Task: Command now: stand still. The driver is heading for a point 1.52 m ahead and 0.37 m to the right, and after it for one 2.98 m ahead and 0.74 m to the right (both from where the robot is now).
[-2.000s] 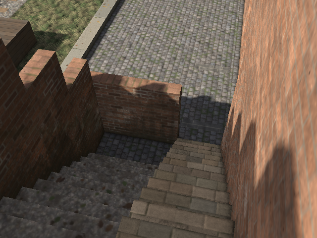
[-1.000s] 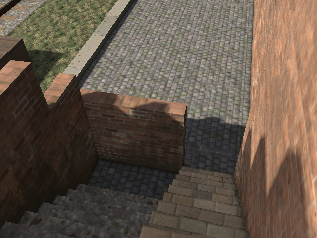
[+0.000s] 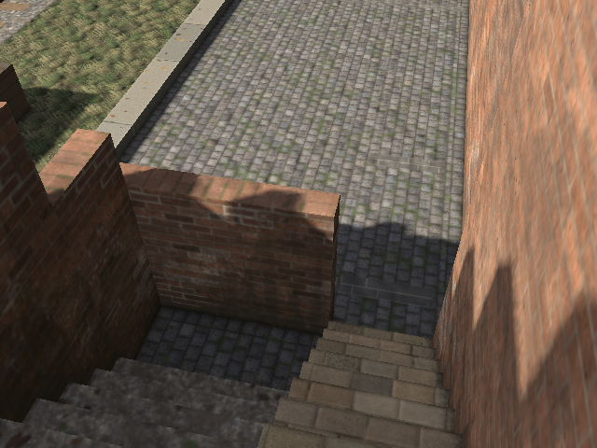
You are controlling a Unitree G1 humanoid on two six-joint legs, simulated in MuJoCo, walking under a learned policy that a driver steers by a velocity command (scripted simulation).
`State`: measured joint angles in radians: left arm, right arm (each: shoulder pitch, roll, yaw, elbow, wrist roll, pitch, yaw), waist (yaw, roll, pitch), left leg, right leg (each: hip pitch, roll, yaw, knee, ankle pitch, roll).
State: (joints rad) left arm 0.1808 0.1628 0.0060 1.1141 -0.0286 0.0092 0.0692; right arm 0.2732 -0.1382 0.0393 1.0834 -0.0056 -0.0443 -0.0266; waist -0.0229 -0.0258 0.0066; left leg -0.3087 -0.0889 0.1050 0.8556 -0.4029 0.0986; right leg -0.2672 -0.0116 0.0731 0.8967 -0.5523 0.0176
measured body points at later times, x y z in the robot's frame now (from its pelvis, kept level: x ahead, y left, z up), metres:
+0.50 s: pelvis -0.02 -0.04 +0.06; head -0.03 -0.03 +0.51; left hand -0.04 +0.17 -0.11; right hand +0.05 -0.25 -0.10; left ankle -0.02 +0.06 -0.70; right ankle -0.05 -0.12 -0.70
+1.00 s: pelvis -0.02 -0.02 +0.06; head -0.03 +0.00 +0.50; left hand -0.04 +0.21 -0.11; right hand -0.01 -0.23 -0.10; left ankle -0.02 +0.06 -0.70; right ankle -0.05 -0.13 -0.70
